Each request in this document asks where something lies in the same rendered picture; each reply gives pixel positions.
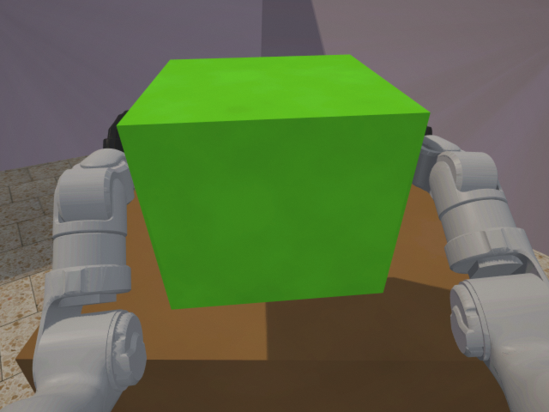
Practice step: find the robot right upper arm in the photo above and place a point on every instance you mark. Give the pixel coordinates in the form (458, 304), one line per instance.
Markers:
(504, 321)

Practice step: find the pedestal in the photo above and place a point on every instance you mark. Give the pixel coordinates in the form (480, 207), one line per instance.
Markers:
(388, 352)

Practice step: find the robot left hand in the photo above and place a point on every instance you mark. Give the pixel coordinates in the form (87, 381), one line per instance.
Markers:
(113, 139)

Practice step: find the carton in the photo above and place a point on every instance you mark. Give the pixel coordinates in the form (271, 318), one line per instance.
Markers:
(272, 178)

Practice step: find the robot left upper arm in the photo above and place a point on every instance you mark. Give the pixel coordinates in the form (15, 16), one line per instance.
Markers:
(85, 361)

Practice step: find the right robot forearm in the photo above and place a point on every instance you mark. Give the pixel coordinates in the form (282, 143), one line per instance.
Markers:
(482, 237)

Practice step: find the left robot forearm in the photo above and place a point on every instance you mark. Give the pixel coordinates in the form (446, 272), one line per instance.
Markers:
(89, 230)

